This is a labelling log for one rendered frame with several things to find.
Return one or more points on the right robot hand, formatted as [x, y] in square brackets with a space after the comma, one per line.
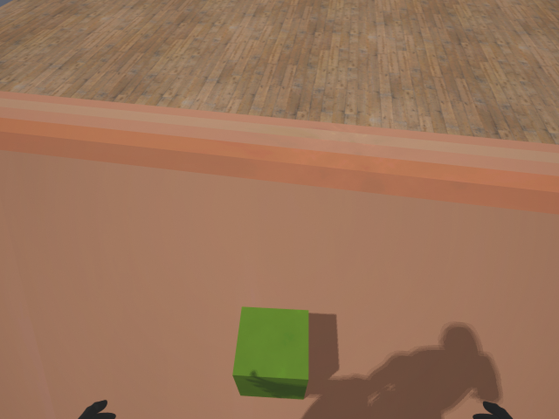
[496, 411]

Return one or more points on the left robot hand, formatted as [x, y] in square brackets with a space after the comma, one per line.
[92, 412]

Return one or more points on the carton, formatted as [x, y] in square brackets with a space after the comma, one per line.
[271, 358]

